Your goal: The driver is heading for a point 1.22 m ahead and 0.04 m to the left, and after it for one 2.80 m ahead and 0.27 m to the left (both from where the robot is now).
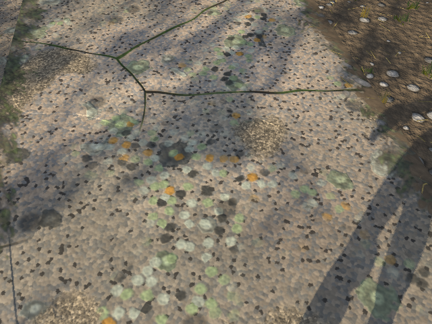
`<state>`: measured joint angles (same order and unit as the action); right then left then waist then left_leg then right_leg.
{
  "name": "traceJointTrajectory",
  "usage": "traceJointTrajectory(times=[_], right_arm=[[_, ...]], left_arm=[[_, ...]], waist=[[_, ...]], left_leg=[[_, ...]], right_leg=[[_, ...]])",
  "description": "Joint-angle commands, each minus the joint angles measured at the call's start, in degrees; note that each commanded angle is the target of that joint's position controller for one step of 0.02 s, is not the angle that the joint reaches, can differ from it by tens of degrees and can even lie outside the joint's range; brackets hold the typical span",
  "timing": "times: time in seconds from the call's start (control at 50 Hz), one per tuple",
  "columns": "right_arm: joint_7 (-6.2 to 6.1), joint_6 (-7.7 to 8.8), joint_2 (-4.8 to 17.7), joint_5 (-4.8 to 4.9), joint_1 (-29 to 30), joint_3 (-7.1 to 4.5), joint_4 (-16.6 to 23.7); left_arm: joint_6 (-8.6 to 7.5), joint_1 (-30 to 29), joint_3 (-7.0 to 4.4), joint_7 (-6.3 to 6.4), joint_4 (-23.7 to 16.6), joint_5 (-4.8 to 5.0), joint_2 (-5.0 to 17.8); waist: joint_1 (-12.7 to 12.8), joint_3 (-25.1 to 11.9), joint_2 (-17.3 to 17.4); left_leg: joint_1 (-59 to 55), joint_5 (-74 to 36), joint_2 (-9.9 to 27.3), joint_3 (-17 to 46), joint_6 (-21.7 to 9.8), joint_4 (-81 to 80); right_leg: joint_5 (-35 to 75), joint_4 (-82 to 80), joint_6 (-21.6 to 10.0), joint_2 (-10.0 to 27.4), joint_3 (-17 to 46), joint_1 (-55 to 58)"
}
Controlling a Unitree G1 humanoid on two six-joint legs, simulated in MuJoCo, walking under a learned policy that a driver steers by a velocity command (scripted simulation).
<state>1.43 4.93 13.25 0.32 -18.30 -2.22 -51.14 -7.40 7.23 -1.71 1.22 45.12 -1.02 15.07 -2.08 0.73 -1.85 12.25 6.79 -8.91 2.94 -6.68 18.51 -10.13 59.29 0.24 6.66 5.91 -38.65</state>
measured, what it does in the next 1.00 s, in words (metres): walks ahead: right foot, then left foot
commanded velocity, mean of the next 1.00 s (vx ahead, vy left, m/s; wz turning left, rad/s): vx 0.50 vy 0.00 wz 0.19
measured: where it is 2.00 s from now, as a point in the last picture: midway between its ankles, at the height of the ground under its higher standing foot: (201, 177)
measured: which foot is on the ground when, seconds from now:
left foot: down 0.00-0.26, up 0.28-0.72, down 0.74-1.00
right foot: up 0.00-0.22, down 0.24-0.76, up 0.78-1.00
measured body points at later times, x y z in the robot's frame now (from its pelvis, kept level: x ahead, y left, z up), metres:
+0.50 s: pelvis +0.27 -0.05 +0.01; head +0.29 -0.05 +0.46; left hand +0.24 +0.22 -0.12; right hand +0.46 -0.27 -0.11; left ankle +0.32 +0.13 -0.67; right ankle +0.27 -0.15 -0.74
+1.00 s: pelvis +0.50 +0.07 +0.00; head +0.51 +0.09 +0.45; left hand +0.58 +0.36 -0.11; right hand +0.61 -0.19 -0.11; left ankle +0.48 +0.15 -0.74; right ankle +0.63 -0.09 -0.66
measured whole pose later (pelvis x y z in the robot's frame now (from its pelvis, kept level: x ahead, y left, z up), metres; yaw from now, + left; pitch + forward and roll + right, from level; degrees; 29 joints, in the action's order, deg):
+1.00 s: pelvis +0.50 +0.07 +0.00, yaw +10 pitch +1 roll +1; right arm 1.6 5.8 14.6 -0.7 -18.6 -2.9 -48.2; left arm -3.8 12.5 -3.2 0.2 46.0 1.0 17.1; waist -1.8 -0.6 -3.2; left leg 7.8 9.5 -3.6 -4.1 -4.1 15.7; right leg -7.6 58.8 -0.4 6.3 3.9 -39.7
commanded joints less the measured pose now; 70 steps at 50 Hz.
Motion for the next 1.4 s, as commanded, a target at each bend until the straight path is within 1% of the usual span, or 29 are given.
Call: traceJointTrajectory(times=[0.02, 0.14, 0.22, 0.24, 0.26, 0.28, 0.3, 0.34, 0.4, 0.52, 0.66, 0.72, 0.74, 0.76, 0.78, 0.8, 0.84, 0.86, 0.94, 1.08, 1.2, 1.26, 1.28, 1.3, 1.32, 1.34, 1.36, 1.38, 1.4], right_arm=[[-1.36, 0.96, 9.47, 0.53, 2.06, -2.23, 5.16], [-1.99, -0.41, 9.37, 1.56, -3.55, -2.48, 4.55], [-2.43, -1.23, 7.96, 0.62, -2.70, -1.98, 5.29], [-2.11, -0.94, 5.27, 0.12, -1.96, -0.92, 6.00], [-1.76, -0.11, 2.38, 1.10, -7.61, 0.09, 6.33], [-1.69, 0.48, 4.17, 1.86, -9.85, 0.16, 6.49], [-1.66, 0.59, 9.17, 2.41, -5.65, -0.98, 6.65], [-1.64, 0.46, 8.60, 0.81, 1.63, -1.02, 8.28], [-1.23, -0.11, 5.67, 0.12, 1.40, -0.83, 8.42], [-0.94, 0.34, 3.11, -0.19, 11.19, 0.45, 11.88], [0.62, 1.02, 5.26, 0.88, 20.62, 0.02, 15.68], [0.45, 1.29, 9.02, 0.44, 10.05, -2.04, 12.88], [-0.15, 1.20, 12.47, 0.03, -0.40, -3.39, 10.49], [-0.49, 0.57, 18.51, -0.89, -7.30, -4.91, 9.59], [-0.22, 0.26, 15.18, -0.10, -9.10, -3.95, 8.84], [-0.12, 0.32, 12.03, 0.32, -5.16, -2.88, 9.12], [0.33, 0.35, 8.56, 0.01, 3.12, -1.77, 10.37], [0.57, 0.64, 7.26, -0.44, 5.27, -1.40, 10.58], [0.42, 2.14, 8.08, -0.98, 5.03, -2.08, 8.16], [-1.29, 1.85, 9.87, -0.87, 1.52, -2.33, 4.58], [-1.89, -0.28, 11.16, -0.10, -2.99, -2.68, 1.44], [-2.63, -1.52, 13.39, 0.19, -1.09, -3.23, 2.23], [-3.00, -2.01, 14.03, 0.13, -0.61, -3.43, 2.53], [-3.31, -2.25, 13.91, 0.28, 0.13, -3.30, 3.01], [-3.40, -1.45, 12.04, -0.69, -0.68, -2.42, 4.74], [-2.08, 0.78, 3.97, -1.47, -5.48, 0.21, 7.24], [-0.81, 3.37, 10.25, 0.21, -0.09, -1.17, 7.89], [-0.43, 4.24, 11.16, 2.07, 5.06, -1.40, 9.92], [-0.74, 4.38, 9.97, 1.26, 6.31, -1.09, 10.30]], left_arm=[[0.49, -0.49, -0.69, 0.78, -3.62, -0.37, 2.73], [-0.46, -9.77, -0.93, -0.50, -7.59, 1.45, 4.36], [-2.00, -1.87, -2.32, -1.24, -6.02, 1.09, 7.10], [-2.25, 5.97, -3.08, -0.95, -4.83, 0.29, 9.32], [-1.70, 14.77, -4.56, -0.69, -3.20, -0.37, 14.06], [-0.89, 18.46, -4.84, -1.27, -1.06, 0.75, 12.80], [-0.84, 16.09, -3.61, -1.37, -1.95, 1.32, 8.03], [-0.27, 9.88, -2.58, -1.71, -2.81, 1.20, 5.63], [-0.21, 7.82, -1.98, -2.46, -2.11, 0.89, 4.32], [0.53, 12.52, -2.81, -1.81, 0.83, 1.73, 7.95], [2.04, 17.31, -2.89, -1.48, 3.97, 2.58, 9.82], [3.00, 15.90, -2.77, -1.15, 3.96, 2.34, 10.25], [2.91, 15.08, -1.94, -1.02, 2.76, 1.55, 8.59], [1.82, 20.47, 0.04, -1.24, 1.28, 1.16, 2.44], [0.58, 21.08, -0.11, -1.44, 2.04, 1.75, 3.62], [0.10, 16.28, -1.59, -1.72, 0.77, 3.23, 8.68], [0.50, 10.59, -1.75, -1.34, -0.43, 2.25, 7.95], [1.22, 11.21, -2.01, -1.16, -0.29, 1.67, 7.20], [3.64, 12.09, -1.88, -0.96, 0.12, 2.04, 4.42], [3.17, 0.74, -1.67, -2.19, -3.69, 1.96, 2.93], [3.13, -8.04, -0.99, -4.59, -9.67, 2.16, 2.05], [3.38, -5.02, -1.93, -5.38, -11.10, 2.12, 3.84], [3.55, 0.44, -2.99, -5.29, -10.23, 2.18, 5.62], [3.65, 9.54, -4.74, -4.69, -8.14, 2.32, 8.65], [4.28, 18.37, -6.62, -3.29, -6.64, 2.06, 14.25], [3.88, 15.58, -6.89, -3.04, -8.26, 2.27, 18.31], [3.81, 18.15, -5.64, -2.94, -8.01, 1.86, 13.19], [3.55, 16.12, -4.90, -2.74, -7.97, 1.45, 10.44], [3.38, 12.12, -4.47, -2.85, -8.49, 1.63, 9.15]], waist=[[1.44, 1.27, 3.92], [-2.42, -0.78, 6.07], [2.16, -4.18, 8.69], [5.75, -10.09, 6.62], [6.13, -18.23, -6.05], [6.44, -18.32, -15.87], [6.90, -10.47, -8.47], [5.00, -1.68, -0.42], [2.06, -0.45, -2.78], [4.48, 0.08, -2.52], [5.97, 2.35, -3.74], [-0.57, -4.07, -2.90], [-4.97, -11.28, -0.21], [-4.63, -19.52, 13.41], [-4.69, -22.86, 16.82], [-3.90, -13.64, 12.25], [-0.50, -4.55, 5.72], [1.57, -3.03, 6.70], [3.62, -1.01, 6.35], [-0.20, 2.01, 4.37], [-3.15, 4.67, 3.85], [0.04, 0.64, 6.85], [3.17, -2.83, 7.74], [8.11, -7.57, 6.45], [11.09, -13.87, -1.23], [4.74, -20.24, -14.45], [9.24, -23.67, -7.43], [8.89, -15.31, -4.77], [5.76, -9.29, 2.12]], left_leg=[[10.73, -2.87, 12.56, 11.86, -8.75, -8.88], [-0.06, 3.72, 14.84, 19.00, -6.35, -1.95], [-4.23, -2.81, 14.39, 21.24, -4.11, 7.96], [0.09, -4.03, 11.68, 17.58, -2.26, 19.28], [18.20, 5.00, 4.21, 8.87, 2.21, 36.74], [30.24, 25.44, 3.95, 6.88, 3.33, 48.55], [34.87, 22.22, 6.84, 9.38, 3.01, 53.96], [33.78, 13.73, 10.50, 6.27, 3.30, 52.05], [27.54, 9.26, 13.72, 2.27, 4.20, 45.33], [25.66, -4.33, 14.09, -1.06, 5.78, 24.97], [20.81, -4.37, 11.65, -2.15, 3.57, 12.58], [3.45, -1.95, 8.45, -4.95, 0.48, 8.36], [-12.34, -3.43, 13.99, 0.66, -2.39, 9.97], [-34.84, 2.07, 28.62, 24.09, -10.60, 8.28], [-35.57, 8.10, 32.11, 38.79, -12.98, 0.38], [-28.14, 10.18, 30.03, 31.85, -10.22, -0.81], [-12.21, 3.03, 24.92, 18.91, -7.52, -4.07], [-7.01, -0.13, 22.85, 15.20, -6.78, -6.07], [-1.19, -8.08, 21.49, 5.66, -7.12, -10.82], [-6.49, -11.71, 21.15, -4.56, -3.64, -12.13], [-18.95, -18.21, 25.00, -7.78, -2.33, -7.07], [-20.04, -43.05, 24.82, -10.85, -0.34, 2.67], [-19.11, -51.46, 24.14, -11.99, 0.44, 10.55], [-13.79, -50.21, 21.91, -13.45, 2.22, 22.66], [1.57, -29.67, 18.88, -13.82, 4.49, 41.22], [26.83, 23.38, 4.96, -6.87, 8.00, 62.75], [32.96, 23.24, 7.93, 4.57, 6.52, 65.81], [35.37, 19.20, 10.52, 3.71, 5.34, 63.40], [33.26, 15.33, 13.03, 3.06, 5.23, 56.94]], right_leg=[[10.88, -13.70, 1.83, -2.29, -2.79, 7.12], [12.51, -30.14, 2.12, -6.02, -0.90, 9.97], [6.05, -36.60, -2.07, -6.31, -2.62, 22.25], [5.58, -35.19, -5.69, -0.32, 2.23, 34.67], [-0.35, -35.33, -14.47, 10.57, 20.54, 56.42], [-11.24, -41.47, -18.18, 17.53, 37.82, 59.89], [-16.68, -42.81, -16.14, 15.95, 34.99, 54.04], [-6.58, -45.46, -13.64, 10.89, 21.67, 40.91], [5.22, -49.25, -12.57, 5.64, 11.41, 32.27], [15.21, -51.19, -12.25, 3.82, 2.02, 31.50], [12.61, -47.93, -10.23, 7.56, 2.28, 37.22], [29.57, -34.46, -7.55, 4.76, -1.13, 37.04], [25.36, -20.51, -5.52, 1.91, -3.85, 28.66], [2.60, 2.45, -1.28, -6.61, -8.19, 4.90], [-22.25, 11.95, -1.49, -8.00, -0.53, -3.22], [-19.10, 15.38, -2.28, -4.61, 0.21, -7.85], [-9.67, 10.14, -2.20, -0.27, -2.28, -4.78], [-6.89, 7.36, -1.96, 1.26, -1.92, -1.26], [0.83, 3.77, -0.60, 1.73, -1.29, 0.57], [17.97, -15.49, -1.29, -1.26, -1.43, -2.20], [10.24, -22.85, -3.49, -2.19, -5.78, -7.04], [1.47, -23.53, -6.24, -6.55, -11.27, 2.63], [-0.09, -23.97, -7.63, -8.99, -12.71, 10.28], [3.68, -28.10, -9.83, -10.92, -12.08, 23.98], [6.14, -29.09, -13.97, -1.20, 3.14, 42.67], [1.74, -36.78, -26.53, 13.40, 37.76, 61.67], [-1.87, -41.06, -25.25, 13.11, 39.90, 63.03], [1.02, -40.79, -21.93, 10.56, 30.03, 56.65], [6.82, -41.46, -19.62, 7.70, 22.77, 46.61]])
Velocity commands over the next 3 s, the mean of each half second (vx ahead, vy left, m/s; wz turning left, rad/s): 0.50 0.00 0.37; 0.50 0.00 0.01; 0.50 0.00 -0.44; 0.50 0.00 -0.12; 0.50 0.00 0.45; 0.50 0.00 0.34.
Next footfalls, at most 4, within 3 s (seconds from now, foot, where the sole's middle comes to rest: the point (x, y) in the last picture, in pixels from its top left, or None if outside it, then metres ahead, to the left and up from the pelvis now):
0.24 right None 0.31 -0.14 -0.78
0.74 left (164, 320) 0.52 0.16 -0.78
1.32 right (222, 224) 0.85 -0.03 -0.78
1.80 left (174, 162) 1.15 0.15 -0.78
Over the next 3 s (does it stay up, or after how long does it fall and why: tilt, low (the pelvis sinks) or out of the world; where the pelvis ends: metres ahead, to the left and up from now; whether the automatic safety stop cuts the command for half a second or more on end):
stays up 1.55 0.13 0.00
